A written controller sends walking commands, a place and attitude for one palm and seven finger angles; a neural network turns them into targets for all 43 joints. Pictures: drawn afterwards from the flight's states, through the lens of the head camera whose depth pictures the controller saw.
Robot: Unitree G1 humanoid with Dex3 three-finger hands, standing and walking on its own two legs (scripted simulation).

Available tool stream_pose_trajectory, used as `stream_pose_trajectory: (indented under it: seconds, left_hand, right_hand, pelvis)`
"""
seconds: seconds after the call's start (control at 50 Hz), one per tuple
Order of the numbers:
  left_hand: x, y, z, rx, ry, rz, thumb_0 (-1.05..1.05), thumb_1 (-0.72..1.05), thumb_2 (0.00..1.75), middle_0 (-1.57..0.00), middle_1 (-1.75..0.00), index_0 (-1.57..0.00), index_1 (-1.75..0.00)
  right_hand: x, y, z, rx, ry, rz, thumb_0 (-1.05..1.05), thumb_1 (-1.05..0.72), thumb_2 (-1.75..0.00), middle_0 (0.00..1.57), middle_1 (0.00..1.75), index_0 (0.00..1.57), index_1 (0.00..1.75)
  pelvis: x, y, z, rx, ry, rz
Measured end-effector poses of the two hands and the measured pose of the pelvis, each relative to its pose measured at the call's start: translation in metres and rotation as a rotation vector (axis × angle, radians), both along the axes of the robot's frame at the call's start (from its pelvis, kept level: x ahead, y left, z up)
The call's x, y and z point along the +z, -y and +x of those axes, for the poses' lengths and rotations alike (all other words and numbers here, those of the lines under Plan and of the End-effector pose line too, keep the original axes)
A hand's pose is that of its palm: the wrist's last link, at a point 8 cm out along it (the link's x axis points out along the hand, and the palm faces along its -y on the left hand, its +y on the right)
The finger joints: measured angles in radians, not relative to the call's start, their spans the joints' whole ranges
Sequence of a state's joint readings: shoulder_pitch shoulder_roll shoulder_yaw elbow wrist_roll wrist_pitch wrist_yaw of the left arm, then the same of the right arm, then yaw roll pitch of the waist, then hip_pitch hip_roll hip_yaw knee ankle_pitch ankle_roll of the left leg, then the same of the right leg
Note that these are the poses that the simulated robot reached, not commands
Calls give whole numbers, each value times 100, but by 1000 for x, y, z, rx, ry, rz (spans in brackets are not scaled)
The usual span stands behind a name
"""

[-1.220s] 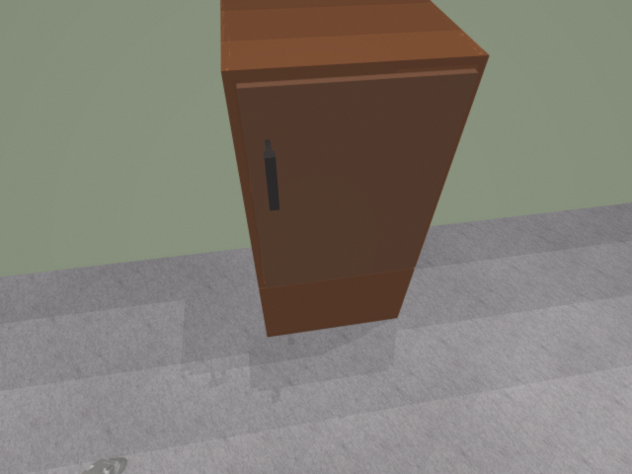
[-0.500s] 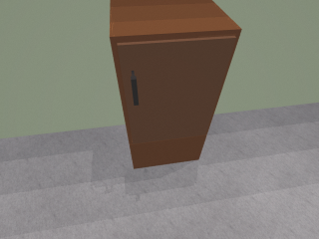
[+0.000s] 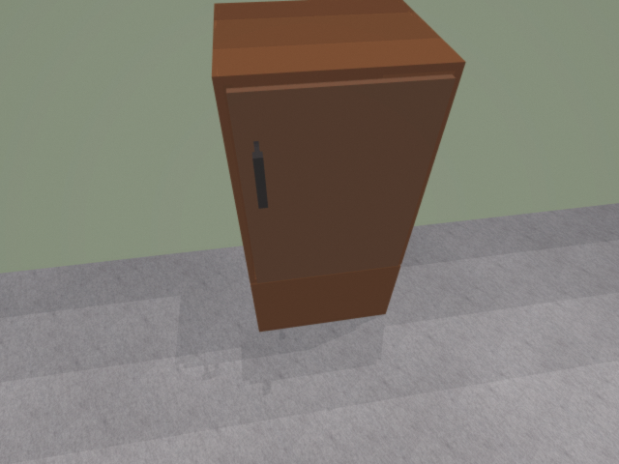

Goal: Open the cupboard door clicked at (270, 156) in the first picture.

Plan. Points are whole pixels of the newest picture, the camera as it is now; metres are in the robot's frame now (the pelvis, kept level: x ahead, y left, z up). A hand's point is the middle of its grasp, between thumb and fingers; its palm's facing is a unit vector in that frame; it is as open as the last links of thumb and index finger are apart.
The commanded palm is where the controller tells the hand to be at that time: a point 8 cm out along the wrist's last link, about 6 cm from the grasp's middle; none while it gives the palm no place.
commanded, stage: look at it before walking up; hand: left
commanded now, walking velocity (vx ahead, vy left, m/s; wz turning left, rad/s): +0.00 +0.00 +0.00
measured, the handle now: (259, 175) +0.65 +0.14 -0.02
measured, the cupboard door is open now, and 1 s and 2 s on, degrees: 0 0 0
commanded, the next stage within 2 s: turn to face it in 0.22 s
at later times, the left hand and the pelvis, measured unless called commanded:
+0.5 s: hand out of the picture +0.07 +0.24 -0.16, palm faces +0.00 -0.95 -0.31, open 7.4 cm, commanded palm none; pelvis +0.00 +0.00 +0.00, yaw +1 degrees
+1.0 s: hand out of the picture +0.00 +0.21 -0.19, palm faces +0.15 -0.96 -0.25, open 7.4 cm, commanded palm none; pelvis -0.01 +0.01 -0.01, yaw +7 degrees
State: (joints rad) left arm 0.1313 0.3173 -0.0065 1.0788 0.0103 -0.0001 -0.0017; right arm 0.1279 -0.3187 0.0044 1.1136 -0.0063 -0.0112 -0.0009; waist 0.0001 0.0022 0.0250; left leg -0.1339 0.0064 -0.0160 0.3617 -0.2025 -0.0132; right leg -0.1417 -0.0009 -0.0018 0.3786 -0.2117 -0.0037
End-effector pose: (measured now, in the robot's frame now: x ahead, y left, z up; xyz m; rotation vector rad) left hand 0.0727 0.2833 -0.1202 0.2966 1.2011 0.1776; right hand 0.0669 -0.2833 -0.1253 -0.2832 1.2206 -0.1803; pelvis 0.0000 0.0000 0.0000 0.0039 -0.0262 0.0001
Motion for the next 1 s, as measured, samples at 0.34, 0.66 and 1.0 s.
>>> stream_pose_trajectory:
  seconds: [0.34,0.66,1.0]
  left_hand:
    - [-3,0,-10,14,-39,-2,0,90,90,-20,-30,-20,-30]
    - [-19,19,-30,85,-49,-51,0,90,90,-20,-30,-20,-30]
    - [-32,27,-89,213,-115,-79,0,90,90,-20,-30,-20,-30]
  right_hand:
    - [0,1,0,2,-22,-4,0,-90,-90,21,30,20,30]
    - [-17,-34,-6,26,-70,63,0,-90,-90,20,30,20,30]
    - [-27,-62,-14,66,-93,105,0,-91,-90,21,30,20,30]
  pelvis:
    - [1,1,4,2,-4,-2]
    - [-7,-3,1,52,-11,-4]
    - [-14,-5,-10,114,-30,-8]
